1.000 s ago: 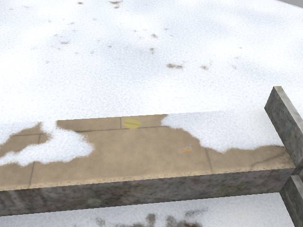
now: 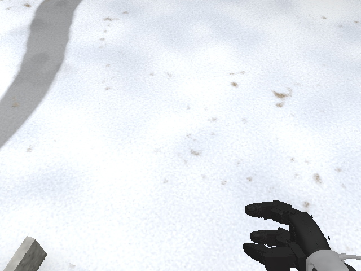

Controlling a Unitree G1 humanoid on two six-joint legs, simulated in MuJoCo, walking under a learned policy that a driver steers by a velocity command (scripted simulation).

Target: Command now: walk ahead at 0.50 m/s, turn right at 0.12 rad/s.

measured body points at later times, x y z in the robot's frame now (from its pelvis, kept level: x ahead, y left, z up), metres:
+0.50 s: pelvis +0.23 -0.02 +0.14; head +0.22 -0.02 +0.59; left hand +0.48 +0.14 +0.05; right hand +0.20 -0.22 -0.01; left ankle +0.11 +0.08 -0.59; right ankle +0.35 -0.19 -0.53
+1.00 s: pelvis +0.46 -0.15 +0.15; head +0.48 -0.17 +0.60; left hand +0.55 +0.06 +0.01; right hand +0.56 -0.46 +0.07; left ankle +0.71 -0.10 -0.54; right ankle +0.37 -0.19 -0.59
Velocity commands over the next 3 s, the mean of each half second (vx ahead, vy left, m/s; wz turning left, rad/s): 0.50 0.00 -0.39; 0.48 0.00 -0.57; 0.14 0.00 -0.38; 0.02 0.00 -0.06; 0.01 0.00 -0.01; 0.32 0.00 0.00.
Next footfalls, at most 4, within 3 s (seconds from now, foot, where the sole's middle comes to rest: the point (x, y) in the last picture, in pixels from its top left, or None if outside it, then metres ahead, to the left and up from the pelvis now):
0.60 right None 0.40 -0.20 -0.63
1.10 left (253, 203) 0.71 -0.17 -0.63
1.46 right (307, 259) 0.52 -0.33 -0.63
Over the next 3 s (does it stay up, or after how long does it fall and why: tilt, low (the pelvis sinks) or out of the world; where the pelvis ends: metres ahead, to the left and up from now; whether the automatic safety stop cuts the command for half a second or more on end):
stays up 0.70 -0.31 0.15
